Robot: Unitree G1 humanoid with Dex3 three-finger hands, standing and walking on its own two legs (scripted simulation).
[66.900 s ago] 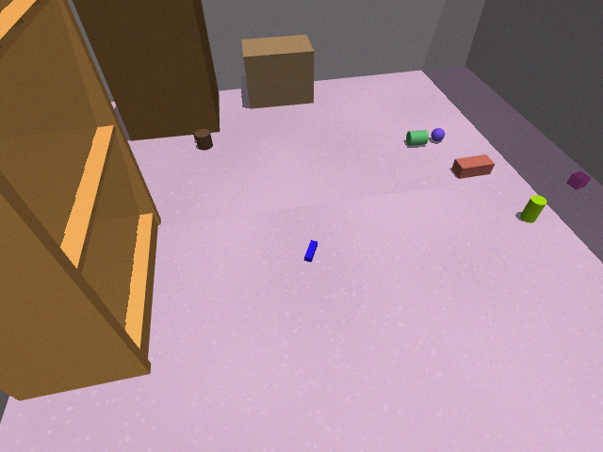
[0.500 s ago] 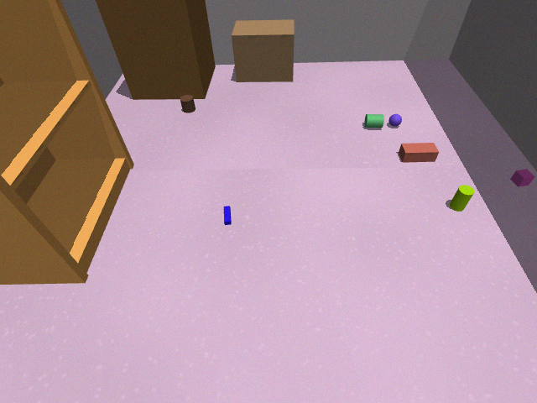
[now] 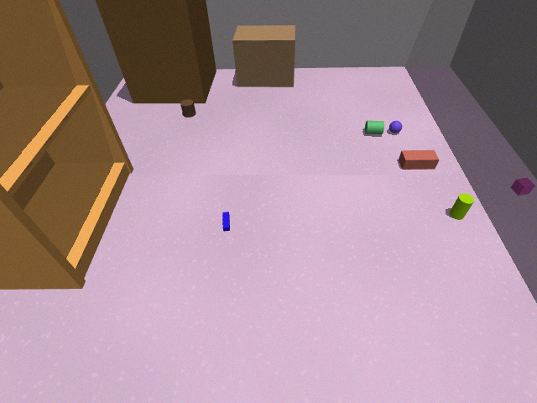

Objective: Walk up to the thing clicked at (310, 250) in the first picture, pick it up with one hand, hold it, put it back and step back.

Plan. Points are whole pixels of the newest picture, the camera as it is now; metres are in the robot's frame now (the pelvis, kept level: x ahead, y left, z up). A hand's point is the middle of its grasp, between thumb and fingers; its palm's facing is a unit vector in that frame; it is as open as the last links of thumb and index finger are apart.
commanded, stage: step back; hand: left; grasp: from above
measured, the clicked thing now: (226, 221) +1.06 +0.29 -0.75
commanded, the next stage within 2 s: stand in 0.36 s
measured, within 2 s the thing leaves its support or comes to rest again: neither
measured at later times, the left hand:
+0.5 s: hand out of the picture +0.13 +0.27 -0.14, palm faces -0.04 -0.94 -0.34, open 7.4 cm
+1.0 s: hand out of the picture +0.11 +0.26 -0.14, palm faces -0.07 -0.94 -0.33, open 7.4 cm
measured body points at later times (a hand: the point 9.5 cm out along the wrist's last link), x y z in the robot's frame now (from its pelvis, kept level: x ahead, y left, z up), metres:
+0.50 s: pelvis +0.03 +0.02 +0.02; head +0.04 +0.02 +0.47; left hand +0.13 +0.32 -0.11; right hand +0.15 -0.27 -0.11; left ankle +0.06 +0.13 -0.73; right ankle +0.01 -0.11 -0.73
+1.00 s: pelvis +0.03 +0.02 +0.02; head +0.03 +0.02 +0.47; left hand +0.12 +0.31 -0.11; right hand +0.08 -0.29 -0.11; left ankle +0.06 +0.13 -0.73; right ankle +0.01 -0.11 -0.73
